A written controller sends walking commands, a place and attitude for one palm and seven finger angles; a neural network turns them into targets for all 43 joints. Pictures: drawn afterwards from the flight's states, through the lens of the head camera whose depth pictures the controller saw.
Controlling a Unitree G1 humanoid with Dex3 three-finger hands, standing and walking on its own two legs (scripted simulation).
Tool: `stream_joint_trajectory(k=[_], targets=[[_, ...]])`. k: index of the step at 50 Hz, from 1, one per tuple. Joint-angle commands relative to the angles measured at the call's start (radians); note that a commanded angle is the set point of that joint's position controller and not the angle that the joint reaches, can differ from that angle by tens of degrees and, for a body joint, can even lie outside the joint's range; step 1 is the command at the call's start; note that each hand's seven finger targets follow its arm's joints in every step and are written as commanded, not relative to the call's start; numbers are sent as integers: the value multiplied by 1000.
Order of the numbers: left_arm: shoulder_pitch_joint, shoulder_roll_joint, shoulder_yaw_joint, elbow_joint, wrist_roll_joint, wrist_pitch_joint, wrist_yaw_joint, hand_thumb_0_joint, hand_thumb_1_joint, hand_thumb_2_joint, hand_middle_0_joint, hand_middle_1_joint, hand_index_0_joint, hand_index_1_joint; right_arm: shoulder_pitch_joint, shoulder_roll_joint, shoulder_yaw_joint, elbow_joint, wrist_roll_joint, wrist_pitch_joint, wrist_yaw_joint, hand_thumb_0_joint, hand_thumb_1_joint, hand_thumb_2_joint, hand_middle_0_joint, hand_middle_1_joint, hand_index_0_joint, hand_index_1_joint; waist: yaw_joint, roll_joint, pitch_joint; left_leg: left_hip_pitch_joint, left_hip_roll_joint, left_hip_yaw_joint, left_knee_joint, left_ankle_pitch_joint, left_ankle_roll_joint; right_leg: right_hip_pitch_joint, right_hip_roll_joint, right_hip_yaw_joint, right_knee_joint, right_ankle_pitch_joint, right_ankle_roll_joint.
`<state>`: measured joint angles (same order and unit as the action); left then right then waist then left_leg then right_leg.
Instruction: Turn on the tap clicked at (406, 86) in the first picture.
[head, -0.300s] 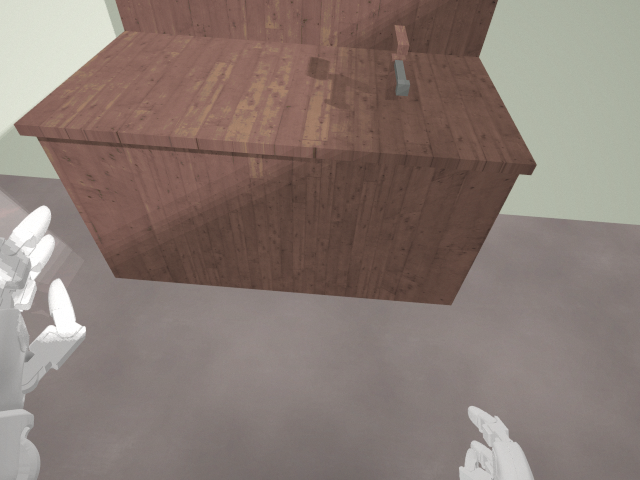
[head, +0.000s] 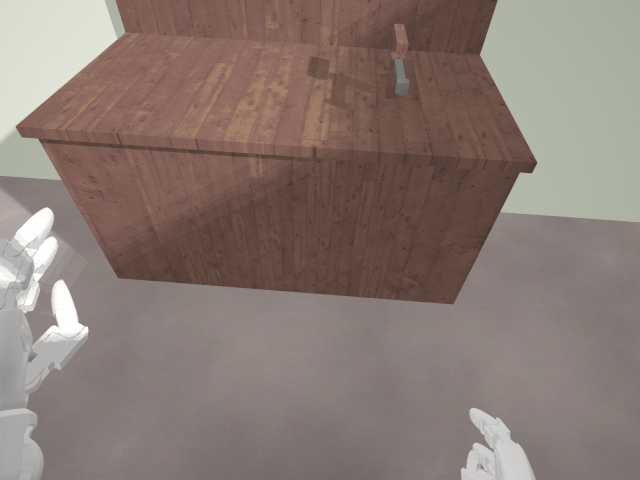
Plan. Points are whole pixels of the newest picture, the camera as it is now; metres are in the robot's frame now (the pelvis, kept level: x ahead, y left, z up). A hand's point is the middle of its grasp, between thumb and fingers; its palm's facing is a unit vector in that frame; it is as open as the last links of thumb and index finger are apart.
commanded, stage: look at it before walking up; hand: left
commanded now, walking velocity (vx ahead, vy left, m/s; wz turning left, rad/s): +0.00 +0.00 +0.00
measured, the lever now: (401, 86) +0.94 -0.13 +0.07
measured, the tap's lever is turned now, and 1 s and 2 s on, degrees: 0 0 0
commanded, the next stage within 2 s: walk to a spot facing it in 0.10 s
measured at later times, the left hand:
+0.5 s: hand (106, 330) +0.22 +0.22 +0.15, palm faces +0.37 -0.86 -0.35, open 7.4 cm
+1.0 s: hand (229, 302) +0.25 +0.12 +0.16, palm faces +0.17 -0.90 -0.40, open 7.4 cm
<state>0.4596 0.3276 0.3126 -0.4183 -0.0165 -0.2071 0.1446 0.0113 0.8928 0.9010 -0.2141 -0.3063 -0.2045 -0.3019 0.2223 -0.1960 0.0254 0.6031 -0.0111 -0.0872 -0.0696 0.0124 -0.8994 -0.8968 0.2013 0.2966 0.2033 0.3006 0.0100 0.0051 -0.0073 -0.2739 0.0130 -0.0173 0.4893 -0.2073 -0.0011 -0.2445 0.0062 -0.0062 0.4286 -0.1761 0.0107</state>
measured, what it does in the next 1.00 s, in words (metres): lifts its right foot, turning right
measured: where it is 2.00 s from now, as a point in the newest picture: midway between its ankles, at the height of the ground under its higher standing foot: outside the picture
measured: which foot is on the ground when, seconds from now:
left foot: down 0.00-0.94, up 0.96-1.00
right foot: down 0.00-1.00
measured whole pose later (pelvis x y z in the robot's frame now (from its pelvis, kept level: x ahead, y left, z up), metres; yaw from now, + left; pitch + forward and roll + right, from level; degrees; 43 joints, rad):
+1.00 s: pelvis -0.03 -0.04 -0.03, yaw -19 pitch -1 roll +1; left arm 0.39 0.32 0.33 -0.43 -0.02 -0.22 0.15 0.01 0.89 0.90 -0.21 -0.31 -0.20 -0.30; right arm 0.24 -0.19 0.01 0.61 -0.01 -0.08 -0.02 0.01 -0.90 -0.90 0.20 0.30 0.20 0.30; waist 0.04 0.05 0.03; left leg -0.43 0.16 0.12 0.99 -0.51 -0.06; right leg -0.40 0.02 -0.07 0.80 -0.37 -0.07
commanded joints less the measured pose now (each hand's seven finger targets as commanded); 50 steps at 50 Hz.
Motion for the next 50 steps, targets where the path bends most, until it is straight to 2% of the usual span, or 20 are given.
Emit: stream_joint_trajectory(k=[1, 10, 14, 21, 25, 30, 32, 34, 36, 38, 39, 40, 42, 44, 45, 46, 47, 48, 49, 50], targets=[[-69, 164, 105, -211, -3, -63, 15, 0, 900, 900, -200, -300, -200, -300, -94, -117, -48, -155, 6, -53, -16, 0, -900, -900, 200, 300, 200, 300, -7, 32, -89, -46, 34, -15, -103, 4, 4, 98, -37, 55, -72, 20, -10], [-70, 178, 115, -227, -4, -62, 17, 0, 900, 900, -200, -300, -200, -300, -99, -122, -52, -155, 8, -54, -17, 0, -900, -900, 200, 300, 200, 300, -6, 53, -91, -46, 37, -17, -113, 7, 4, 102, -29, 45, -69, 9, -7], [-75, 167, 112, -236, -5, -63, 16, 0, 900, 900, -200, -300, -200, -300, -95, -126, -57, -165, 10, -50, -11, 0, -900, -900, 200, 300, 200, 300, -3, 58, -90, -27, 72, -7, -100, 4, 0, 51, -17, 85, -36, 35, -15], [-127, 151, 107, -246, -3, -58, 20, 0, 900, 900, -200, -300, -200, -300, -104, -127, -65, -186, 13, -41, -5, 0, -900, -900, 200, 300, 200, 300, 10, 79, -72, -71, 146, -5, -85, -142, 13, -47, -7, 129, 84, -28, -17], [-114, 165, 129, -262, -7, -53, 23, 0, 900, 900, -200, -300, -200, -300, -105, -123, -69, -198, 14, -28, 3, 0, -900, -900, 200, 300, 200, 300, 12, 41, -84, -55, 139, 24, -12, -221, 12, -127, -27, 197, 93, -68, -35], [-94, 192, 164, -297, -13, -57, 27, 0, 900, 900, -200, -300, -200, -300, -103, -110, -70, -203, 8, -6, 18, 0, -900, -900, 200, 300, 200, 300, 5, -56, -83, -5, 81, 57, 116, -265, -9, -248, -95, 368, -12, -178, -83], [-80, 189, 166, -316, -15, -62, 28, 0, 900, 900, -200, -300, -200, -300, -102, -104, -63, -204, 6, -1, 22, 0, -900, -900, 200, 300, 200, 300, 4, -41, -94, 26, 91, 45, 98, -220, -6, -252, -91, 372, 12, -126, -85], [-52, 193, 183, -311, -19, -64, 30, 0, 900, 900, -200, -300, -200, -300, -103, -109, -66, -206, 7, 4, 18, 0, -900, -900, 200, 300, 200, 300, 8, -5, -116, 58, 130, 25, 55, -158, 6, -253, -50, 316, 85, -59, -63], [-42, 188, 185, -312, -20, -64, 26, 0, 900, 900, -200, -300, -200, -300, -110, -116, -69, -215, 15, 8, 14, 0, -900, -900, 200, 300, 200, 300, 10, 64, -133, 50, 195, -16, 4, -145, 27, -251, 0, 245, 195, -73, -36], [-17, 175, 182, -297, -27, -64, 20, 0, 900, 900, -200, -300, -200, -300, -107, -117, -69, -216, 22, 4, 10, 0, -900, -900, 200, 300, 200, 300, 13, 212, -129, 15, 327, -85, -106, -154, 85, -255, 44, 129, 433, -216, 0], [-23, 172, 175, -299, -27, -68, 18, 0, 900, 900, -200, -300, -200, -300, -91, -115, -70, -207, 19, -6, 11, 0, -900, -900, 200, 300, 200, 300, 11, 262, -126, 23, 397, -109, -143, -145, 128, -274, 35, 54, 550, -312, 18], [-36, 177, 174, -297, -25, -73, 16, 0, 900, 900, -200, -300, -200, -300, -82, -111, -72, -198, 17, -19, 11, 0, -900, -900, 200, 300, 200, 300, 10, 248, -122, 44, 435, -123, -144, -130, 154, -296, 9, 32, 593, -335, 25], [-68, 157, 142, -300, -22, -85, 9, 0, 900, 900, -200, -300, -200, -300, -62, -127, -74, -180, 9, -32, 21, 0, -900, -900, 200, 300, 200, 300, -2, 199, -97, 24, 435, -38, -99, -71, 142, -253, -34, 11, 522, -320, 25], [-130, 140, 104, -283, -7, -87, 7, 0, 900, 900, -200, -300, -200, -300, -63, -135, -75, -174, 10, -47, 34, 0, -900, -900, 200, 300, 200, 300, 4, 184, -70, -35, 373, 92, -24, -110, 75, -132, -24, -65, 373, -292, 22], [-150, 145, 100, -253, -2, -79, 8, 0, 900, 900, -200, -300, -200, -300, -69, -134, -71, -175, 12, -53, 32, 0, -900, -900, 200, 300, 200, 300, 8, 146, -43, -72, 339, 133, 51, -182, 49, -80, -9, -83, 280, -249, 15], [-172, 152, 93, -223, 6, -75, 9, 0, 900, 900, -200, -300, -200, -300, -63, -134, -71, -170, 10, -54, 33, 0, -900, -900, 200, 300, 200, 300, 13, 25, -18, -148, 268, 158, 214, -250, 21, -19, -20, -5, 140, -198, -22], [-180, 184, 114, -184, 12, -70, 15, 0, 900, 900, -200, -300, -200, -300, -74, -114, -73, -176, 15, -53, 33, 0, -900, -900, 200, 300, 200, 300, 20, -264, -1, -290, 130, 212, 497, -363, -25, 17, -171, 341, -28, -152, -121], [-179, 217, 147, -152, -1, -61, 28, 0, 900, 900, -200, -300, -200, -300, -135, -115, -68, -189, 7, -63, 27, 0, -900, -900, 200, 300, 200, 300, 39, -427, 22, -476, 37, 130, 736, -460, -58, 52, -338, 701, -151, -23, -222], [-211, 213, 141, -189, -4, -65, 34, 0, 900, 900, -200, -300, -200, -300, -130, -113, -70, -173, 2, -63, 32, 0, -900, -900, 200, 300, 200, 300, 15, -297, 2, -465, 86, 7, 808, -351, -64, 44, -350, 697, -185, -164, -232], [-191, 226, 151, -190, 5, -74, 27, 0, 900, 900, -200, -300, -200, -300, -119, -127, -78, -164, 5, -45, 36, 0, -900, -900, 200, 300, 200, 300, 0, -195, 13, -482, 96, -15, 839, -304, -69, 34, -329, 731, -187, -246, -253]])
